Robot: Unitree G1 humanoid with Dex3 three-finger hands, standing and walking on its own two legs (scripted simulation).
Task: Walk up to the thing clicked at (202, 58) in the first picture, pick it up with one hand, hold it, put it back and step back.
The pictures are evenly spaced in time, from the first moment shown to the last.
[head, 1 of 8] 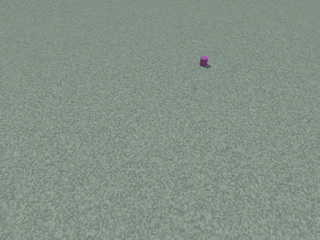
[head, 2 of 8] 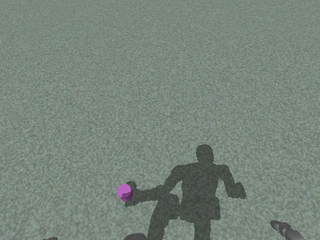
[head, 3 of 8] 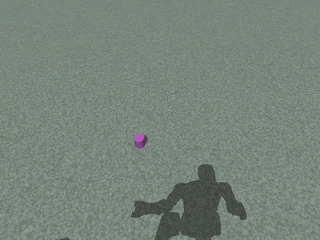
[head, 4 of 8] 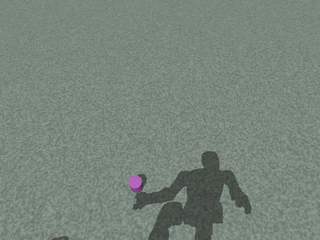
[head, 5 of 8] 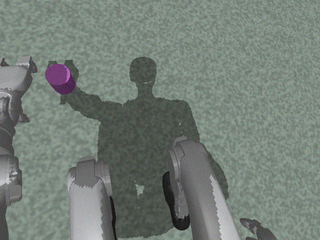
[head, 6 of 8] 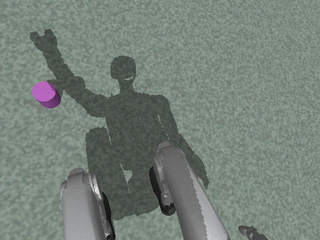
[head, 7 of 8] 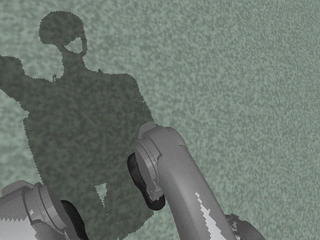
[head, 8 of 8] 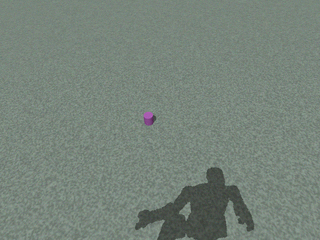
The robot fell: no
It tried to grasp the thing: yes
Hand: left
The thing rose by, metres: 0.00
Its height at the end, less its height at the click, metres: +0.00
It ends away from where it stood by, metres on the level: 0.01
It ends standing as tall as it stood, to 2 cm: yes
